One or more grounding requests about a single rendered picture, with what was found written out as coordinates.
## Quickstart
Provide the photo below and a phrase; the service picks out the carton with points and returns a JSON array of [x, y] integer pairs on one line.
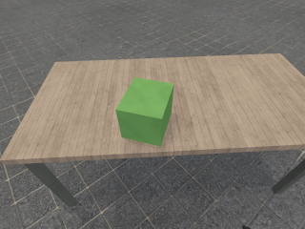
[[144, 111]]

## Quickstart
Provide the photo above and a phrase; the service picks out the table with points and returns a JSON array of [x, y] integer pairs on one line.
[[221, 104]]

